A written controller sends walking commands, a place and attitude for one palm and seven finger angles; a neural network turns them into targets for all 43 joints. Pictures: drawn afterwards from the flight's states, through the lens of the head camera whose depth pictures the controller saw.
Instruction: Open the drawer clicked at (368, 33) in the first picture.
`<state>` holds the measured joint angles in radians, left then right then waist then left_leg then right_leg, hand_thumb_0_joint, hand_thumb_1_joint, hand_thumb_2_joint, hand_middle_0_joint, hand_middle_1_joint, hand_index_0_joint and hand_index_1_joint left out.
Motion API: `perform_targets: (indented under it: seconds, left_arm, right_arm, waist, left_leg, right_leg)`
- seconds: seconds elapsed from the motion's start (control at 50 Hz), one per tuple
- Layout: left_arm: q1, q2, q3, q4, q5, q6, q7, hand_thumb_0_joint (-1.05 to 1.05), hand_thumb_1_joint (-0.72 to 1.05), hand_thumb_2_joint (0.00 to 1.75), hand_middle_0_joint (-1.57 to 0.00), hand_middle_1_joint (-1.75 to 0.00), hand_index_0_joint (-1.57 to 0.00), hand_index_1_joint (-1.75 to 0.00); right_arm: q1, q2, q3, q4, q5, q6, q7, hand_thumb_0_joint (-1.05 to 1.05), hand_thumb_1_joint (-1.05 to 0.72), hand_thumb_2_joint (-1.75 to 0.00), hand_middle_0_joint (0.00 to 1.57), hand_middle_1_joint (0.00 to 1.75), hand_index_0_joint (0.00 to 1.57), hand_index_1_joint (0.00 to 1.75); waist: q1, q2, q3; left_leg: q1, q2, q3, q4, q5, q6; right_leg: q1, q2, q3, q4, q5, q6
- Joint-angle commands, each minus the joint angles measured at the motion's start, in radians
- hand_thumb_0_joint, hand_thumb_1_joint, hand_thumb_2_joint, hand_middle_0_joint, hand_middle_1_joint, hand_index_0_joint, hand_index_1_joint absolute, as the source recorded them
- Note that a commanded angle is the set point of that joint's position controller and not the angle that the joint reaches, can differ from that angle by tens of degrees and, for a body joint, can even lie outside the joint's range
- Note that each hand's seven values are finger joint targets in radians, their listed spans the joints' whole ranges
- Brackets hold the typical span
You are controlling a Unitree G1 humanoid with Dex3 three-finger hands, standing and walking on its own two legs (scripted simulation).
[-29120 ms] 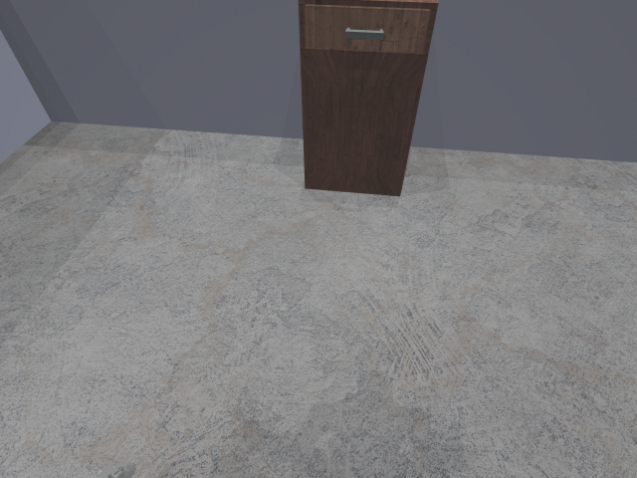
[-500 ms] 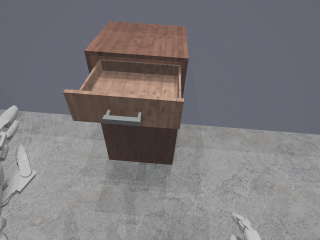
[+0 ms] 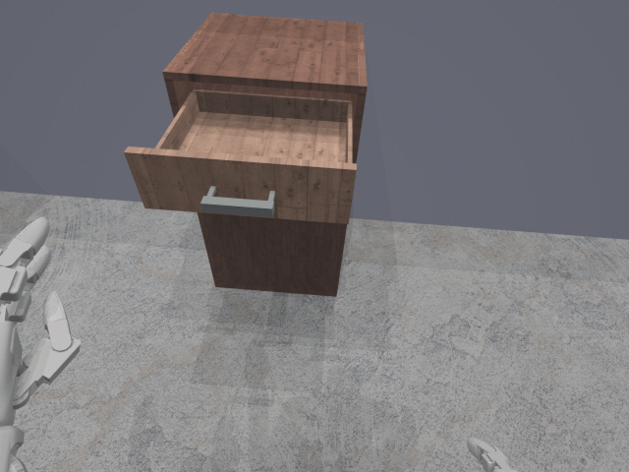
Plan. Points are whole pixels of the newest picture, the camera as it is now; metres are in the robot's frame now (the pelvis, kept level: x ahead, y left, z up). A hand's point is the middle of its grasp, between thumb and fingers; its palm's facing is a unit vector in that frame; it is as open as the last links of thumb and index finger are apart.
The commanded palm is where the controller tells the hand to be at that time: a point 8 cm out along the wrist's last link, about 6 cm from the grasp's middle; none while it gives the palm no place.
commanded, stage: stop stepping back and stand still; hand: left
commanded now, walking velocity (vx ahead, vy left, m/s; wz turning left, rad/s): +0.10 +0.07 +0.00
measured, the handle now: (240, 199) +0.59 +0.18 -0.01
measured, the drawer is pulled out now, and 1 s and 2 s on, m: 0.30 0.30 0.30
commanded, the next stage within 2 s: let the arm hang, fingers relaxed in 0.06 s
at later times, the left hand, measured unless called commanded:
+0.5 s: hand out of the picture +0.07 +0.18 -0.16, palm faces +0.03 -0.98 -0.18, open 7.0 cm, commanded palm none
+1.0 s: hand out of the picture +0.00 +0.19 -0.17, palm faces +0.04 -0.98 -0.21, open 7.4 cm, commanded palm none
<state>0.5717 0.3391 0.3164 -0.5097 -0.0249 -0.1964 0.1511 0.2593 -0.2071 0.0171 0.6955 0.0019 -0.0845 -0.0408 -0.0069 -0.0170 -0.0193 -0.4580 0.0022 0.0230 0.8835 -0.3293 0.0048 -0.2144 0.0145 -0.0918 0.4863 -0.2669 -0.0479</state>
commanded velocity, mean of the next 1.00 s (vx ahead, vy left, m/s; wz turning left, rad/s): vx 0.00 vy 0.00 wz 0.00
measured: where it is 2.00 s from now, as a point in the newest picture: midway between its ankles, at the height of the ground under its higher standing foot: outside the picture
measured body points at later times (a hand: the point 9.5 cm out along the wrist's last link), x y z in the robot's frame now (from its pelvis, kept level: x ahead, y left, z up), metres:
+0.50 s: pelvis +0.00 +0.01 +0.00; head +0.03 +0.01 +0.44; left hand +0.06 +0.23 -0.15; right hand +0.07 -0.22 -0.15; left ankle +0.03 +0.12 -0.74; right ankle +0.00 -0.10 -0.74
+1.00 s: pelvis +0.00 +0.01 +0.01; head +0.00 +0.00 +0.46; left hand +0.00 +0.24 -0.15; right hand +0.01 -0.22 -0.16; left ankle +0.03 +0.12 -0.74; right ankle +0.00 -0.10 -0.74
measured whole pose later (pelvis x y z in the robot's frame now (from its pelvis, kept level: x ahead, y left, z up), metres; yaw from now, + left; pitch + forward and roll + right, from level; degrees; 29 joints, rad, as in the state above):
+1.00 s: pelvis +0.00 +0.01 +0.01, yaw +1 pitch -2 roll +0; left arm 0.27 0.16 0.00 1.12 0.01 0.00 0.02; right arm 0.27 -0.16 0.00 1.12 -0.01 0.02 -0.03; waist -0.01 0.02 0.04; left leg -0.20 -0.01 0.02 0.40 -0.16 0.01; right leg -0.15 0.03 0.02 0.40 -0.22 -0.02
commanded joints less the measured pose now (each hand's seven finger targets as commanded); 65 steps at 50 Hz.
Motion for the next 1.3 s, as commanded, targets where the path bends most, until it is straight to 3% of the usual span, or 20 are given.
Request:
perform_targets:
  seconds: [0.0,0.06,0.1,0.12,0.14,0.16,0.18,0.2,0.26,0.3,0.34,0.38,0.4,0.42,0.46,0.52,0.56,0.66,0.92,1.28]
  left_arm:
    - [0.025,0.205,0.139,-0.266,-0.002,-0.083,0.029,0.0,0.9,0.9,-0.2,-0.3,-0.2,-0.3]
    - [0.027,0.202,0.135,-0.306,-0.007,-0.083,0.038,0.0,0.9,0.9,-0.2,-0.3,-0.2,-0.3]
    - [0.036,0.197,0.135,-0.325,-0.011,-0.093,0.042,0.0,0.9,0.9,-0.2,-0.3,-0.2,-0.3]
    - [0.045,0.211,0.149,-0.324,-0.01,-0.092,0.044,0.0,0.9,0.9,-0.2,-0.3,-0.2,-0.3]
    - [-0.101,-0.024,-0.253,0.531,0.089,0.098,-0.099,0.0,0.9,0.9,-0.2,-0.3,-0.2,-0.3]
    - [-0.113,-0.034,-0.218,0.565,0.078,0.194,-0.118,0.0,0.9,0.9,-0.2,-0.3,-0.2,-0.3]
    - [-0.103,-0.055,-0.224,0.546,0.074,0.22,-0.122,0.0,0.9,0.9,-0.2,-0.3,-0.2,-0.3]
    - [-0.155,-0.059,-0.248,0.566,0.071,0.222,-0.12,0.0,0.9,0.9,-0.2,-0.3,-0.2,-0.3]
    - [-0.252,-0.032,-0.263,0.749,0.066,0.205,-0.127,0.0,0.9,0.9,-0.2,-0.3,-0.2,-0.3]
    - [-0.267,-0.008,-0.257,0.89,0.056,0.206,-0.131,0.0,0.9,0.9,-0.2,-0.3,-0.2,-0.3]
    - [-0.225,0.043,-0.249,1.033,0.049,0.201,-0.132,0.0,0.9,0.9,-0.2,-0.3,-0.2,-0.3]
    - [-0.24,0.105,-0.255,1.131,0.05,0.194,-0.134,0.0,0.9,0.9,-0.2,-0.3,-0.2,-0.3]
    - [-0.297,0.114,-0.267,1.17,0.047,0.197,-0.139,0.0,0.9,0.9,-0.2,-0.3,-0.2,-0.3]
    - [-0.333,0.085,-0.273,1.209,0.043,0.191,-0.138,0.0,0.9,0.9,-0.2,-0.3,-0.2,-0.3]
    - [-0.337,0.052,-0.282,1.287,0.037,0.187,-0.133,0.0,0.9,0.9,-0.2,-0.3,-0.2,-0.3]
    - [-0.293,0.001,-0.277,1.375,0.034,0.185,-0.128,0.0,0.9,0.9,-0.2,-0.3,-0.2,-0.3]
    - [-0.276,-0.009,-0.277,1.424,0.034,0.184,-0.126,0.0,0.9,0.9,-0.2,-0.3,-0.2,-0.3]
    - [-0.268,-0.018,-0.284,1.516,0.032,0.186,-0.124,0.0,0.9,0.9,-0.2,-0.3,-0.2,-0.3]
    - [-0.252,-0.04,-0.292,1.605,0.033,0.192,-0.116,0.0,0.9,0.9,-0.2,-0.3,-0.2,-0.3]
    - [-0.24,-0.075,-0.284,1.606,0.035,0.186,-0.112,0.0,0.9,0.9,-0.2,-0.3,-0.2,-0.3]
  right_arm:
    - [-0.134,-0.086,-0.047,-0.204,-0.005,-0.066,-0.025,0.0,-0.9,-0.9,0.2,0.3,0.2,0.3]
    - [-0.113,-0.108,-0.048,-0.204,-0.008,-0.087,-0.036,0.0,-0.9,-0.9,0.2,0.3,0.2,0.3]
    - [-0.103,-0.14,-0.054,-0.227,-0.013,-0.093,-0.039,0.0,-0.9,-0.9,0.2,0.3,0.2,0.3]
    - [-0.105,-0.138,-0.052,-0.235,-0.008,-0.096,-0.034,0.0,-0.9,-0.9,0.2,0.3,0.2,0.3]
    - [-0.128,-0.286,-0.11,-0.001,-0.013,-0.104,0.053,0.0,-0.9,-0.9,0.2,0.3,0.2,0.3]
    - [-0.037,-0.211,-0.101,-0.004,-0.015,-0.033,0.047,0.0,-0.9,-0.9,0.2,0.3,0.2,0.3]
    - [0.01,-0.188,-0.09,-0.028,-0.018,-0.012,0.036,0.0,-0.9,-0.9,0.2,0.3,0.2,0.3]
    - [0.015,-0.189,-0.089,-0.035,-0.034,-0.008,0.028,0.0,-0.9,-0.9,0.2,0.3,0.2,0.3]
    - [-0.009,-0.19,-0.073,-0.03,-0.048,0.018,0.024,0.0,-0.9,-0.9,0.2,0.3,0.2,0.3]
    - [-0.036,-0.192,-0.065,-0.004,-0.036,0.043,0.024,0.0,-0.9,-0.9,0.2,0.3,0.2,0.3]
    - [-0.095,-0.173,-0.054,0.02,-0.018,0.057,0.027,0.0,-0.9,-0.9,0.2,0.3,0.2,0.3]
    - [-0.093,-0.106,-0.042,0.035,-0.006,0.07,0.035,0.0,-0.9,-0.9,0.2,0.3,0.2,0.3]
    - [-0.06,-0.105,-0.04,0.063,-0.008,0.078,0.04,0.0,-0.9,-0.9,0.2,0.3,0.2,0.3]
    - [-0.065,-0.093,-0.039,0.1,-0.016,0.087,0.034,0.0,-0.9,-0.9,0.2,0.3,0.2,0.3]
    - [-0.042,-0.095,-0.041,0.152,-0.014,0.089,0.028,0.0,-0.9,-0.9,0.2,0.3,0.2,0.3]
    - [-0.013,-0.082,-0.042,0.219,-0.017,0.083,0.019,0.0,-0.9,-0.9,0.2,0.3,0.2,0.3]
    - [0.003,-0.077,-0.047,0.25,-0.016,0.082,0.014,0.0,-0.9,-0.9,0.2,0.3,0.2,0.3]
    - [0.038,-0.079,-0.047,0.318,-0.013,0.083,0.007,0.0,-0.9,-0.9,0.2,0.3,0.2,0.3]
    - [0.061,-0.051,-0.04,0.395,-0.016,0.088,0.005,0.0,-0.9,-0.9,0.2,0.3,0.2,0.3]
    - [0.074,-0.023,-0.047,0.399,-0.014,0.076,-0.004,0.0,-0.9,-0.9,0.2,0.3,0.2,0.3]
  waist:
    - [-0.001,-0.076,0.003]
    - [-0.014,0.003,0.008]
    - [-0.003,0.219,-0.002]
    - [0.006,0.218,-0.035]
    - [-0.058,0.209,0.063]
    - [-0.05,0.205,-0.05]
    - [-0.056,0.195,-0.072]
    - [-0.06,0.066,-0.105]
    - [-0.03,-0.066,-0.133]
    - [-0.004,0.001,-0.125]
    - [0.036,0.073,-0.123]
    - [0.013,-0.018,-0.051]
    - [-0.023,0.021,0.0]
    - [-0.022,-0.044,0.01]
    - [-0.023,-0.055,0.048]
    - [-0.01,0.12,0.02]
    - [-0.004,0.069,0.012]
    - [-0.002,0.01,0.057]
    - [-0.004,0.016,0.136]
    - [-0.003,0.029,0.088]
  left_leg:
    - [0.058,0.029,0.017,-0.209,-0.012,0.008]
    - [0.242,0.022,0.016,-0.466,0.056,0.021]
    - [0.261,0.167,-0.215,-0.573,0.128,0.079]
    - [0.262,0.232,-0.284,-0.574,0.238,0.103]
    - [0.146,0.236,-0.282,-0.452,0.463,0.123]
    - [0.249,0.238,-0.288,-0.46,0.728,0.145]
    - [0.295,0.255,-0.286,-0.445,0.842,0.16]
    - [0.318,0.269,-0.305,-0.412,0.888,0.183]
    - [0.452,0.245,-0.258,-0.382,0.967,0.185]
    - [0.36,0.208,-0.203,-0.405,0.845,0.155]
    - [0.203,0.13,-0.142,-0.4,0.507,0.082]
    - [0.133,0.005,-0.058,-0.365,0.061,0.006]
    - [0.199,-0.004,-0.047,-0.385,0.007,0.004]
    - [0.235,-0.002,-0.053,-0.374,0.076,0.004]
    - [0.283,0.026,-0.079,-0.415,0.167,0.009]
    - [0.277,0.065,-0.106,-0.479,0.193,0.019]
    - [0.28,0.08,-0.112,-0.497,0.198,0.024]
    - [0.286,0.09,-0.113,-0.536,0.169,0.027]
    - [0.265,0.083,-0.101,-0.574,0.094,0.019]
    - [0.292,0.094,-0.103,-0.56,0.178,0.025]
  right_leg:
    - [-0.034,-0.269,0.252,-0.267,-0.082,-0.108]
    - [-0.079,-0.201,0.187,-0.196,-0.128,-0.052]
    - [-0.097,-0.055,0.087,0.023,-0.058,0.027]
    - [-0.089,-0.021,0.044,0.087,-0.05,0.052]
    - [-0.239,-0.059,0.025,0.288,-0.076,0.059]
    - [-0.26,-0.058,0.109,0.351,-0.22,0.06]
    - [-0.286,-0.027,0.121,0.456,-0.269,0.071]
    - [-0.299,-0.022,0.146,0.494,-0.3,0.07]
    - [-0.291,-0.028,0.12,0.368,-0.24,0.065]
    - [-0.136,-0.026,0.109,0.23,-0.134,0.062]
    - [0.09,-0.044,0.161,0.019,0.09,0.05]
    - [0.052,-0.209,0.342,-0.125,0.163,-0.014]
    - [-0.063,-0.227,0.33,-0.151,0.023,-0.044]
    - [-0.095,-0.17,0.325,-0.167,-0.01,-0.04]
    - [-0.104,-0.128,0.264,-0.177,0.017,-0.023]
    - [-0.021,-0.094,0.225,-0.146,0.073,-0.006]
    - [0.014,-0.086,0.207,-0.151,0.098,-0.005]
    - [0.002,-0.082,0.198,-0.181,0.057,-0.005]
    - [-0.04,-0.085,0.203,-0.203,-0.027,0.003]
    - [-0.011,-0.083,0.191,-0.168,0.072,0.006]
